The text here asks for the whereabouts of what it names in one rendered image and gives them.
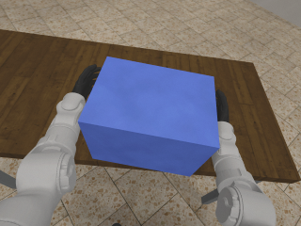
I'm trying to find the left robot upper arm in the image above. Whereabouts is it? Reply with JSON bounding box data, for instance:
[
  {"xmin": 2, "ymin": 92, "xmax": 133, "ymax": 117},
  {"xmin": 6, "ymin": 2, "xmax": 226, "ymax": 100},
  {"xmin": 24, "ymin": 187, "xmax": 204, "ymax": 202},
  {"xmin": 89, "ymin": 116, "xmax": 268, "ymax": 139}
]
[{"xmin": 0, "ymin": 152, "xmax": 77, "ymax": 226}]

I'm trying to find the carton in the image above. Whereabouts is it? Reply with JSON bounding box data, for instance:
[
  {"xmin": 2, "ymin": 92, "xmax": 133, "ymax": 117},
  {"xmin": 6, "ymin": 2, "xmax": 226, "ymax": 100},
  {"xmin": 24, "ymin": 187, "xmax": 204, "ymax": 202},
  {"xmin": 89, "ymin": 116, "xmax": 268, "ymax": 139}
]
[{"xmin": 78, "ymin": 56, "xmax": 220, "ymax": 177}]

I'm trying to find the robot left hand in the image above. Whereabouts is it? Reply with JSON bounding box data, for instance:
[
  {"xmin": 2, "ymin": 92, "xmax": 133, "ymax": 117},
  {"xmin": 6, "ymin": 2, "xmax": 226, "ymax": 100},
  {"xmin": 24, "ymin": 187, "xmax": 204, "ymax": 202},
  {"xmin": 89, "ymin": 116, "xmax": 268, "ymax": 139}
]
[{"xmin": 71, "ymin": 64, "xmax": 102, "ymax": 100}]

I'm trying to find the table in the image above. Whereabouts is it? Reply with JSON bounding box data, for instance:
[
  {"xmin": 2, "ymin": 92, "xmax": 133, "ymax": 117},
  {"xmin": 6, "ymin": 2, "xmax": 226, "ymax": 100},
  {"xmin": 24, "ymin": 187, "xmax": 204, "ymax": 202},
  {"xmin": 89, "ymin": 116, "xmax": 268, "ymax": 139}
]
[{"xmin": 0, "ymin": 29, "xmax": 301, "ymax": 204}]

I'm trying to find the robot right hand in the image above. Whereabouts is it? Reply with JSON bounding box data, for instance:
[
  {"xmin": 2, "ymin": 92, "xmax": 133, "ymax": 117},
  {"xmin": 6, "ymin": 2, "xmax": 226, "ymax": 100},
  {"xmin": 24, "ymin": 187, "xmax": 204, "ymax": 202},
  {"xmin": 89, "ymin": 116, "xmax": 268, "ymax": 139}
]
[{"xmin": 215, "ymin": 89, "xmax": 230, "ymax": 122}]

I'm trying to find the robot right forearm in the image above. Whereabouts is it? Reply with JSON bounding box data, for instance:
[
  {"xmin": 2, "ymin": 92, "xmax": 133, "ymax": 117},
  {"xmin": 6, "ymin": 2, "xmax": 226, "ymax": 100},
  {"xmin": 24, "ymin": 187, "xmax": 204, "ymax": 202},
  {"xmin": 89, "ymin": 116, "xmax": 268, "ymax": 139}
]
[{"xmin": 211, "ymin": 121, "xmax": 277, "ymax": 225}]

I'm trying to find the robot left forearm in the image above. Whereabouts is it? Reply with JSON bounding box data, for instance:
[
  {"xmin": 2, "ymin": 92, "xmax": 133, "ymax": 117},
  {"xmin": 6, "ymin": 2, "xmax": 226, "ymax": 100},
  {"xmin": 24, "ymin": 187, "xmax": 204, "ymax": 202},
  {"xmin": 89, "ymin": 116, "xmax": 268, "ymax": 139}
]
[{"xmin": 16, "ymin": 92, "xmax": 86, "ymax": 192}]

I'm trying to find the right robot upper arm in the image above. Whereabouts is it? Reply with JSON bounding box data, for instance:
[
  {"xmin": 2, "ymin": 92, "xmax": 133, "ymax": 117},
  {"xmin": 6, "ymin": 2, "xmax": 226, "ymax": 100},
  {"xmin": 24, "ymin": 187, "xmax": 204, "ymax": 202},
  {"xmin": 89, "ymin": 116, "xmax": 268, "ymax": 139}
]
[{"xmin": 215, "ymin": 186, "xmax": 276, "ymax": 226}]

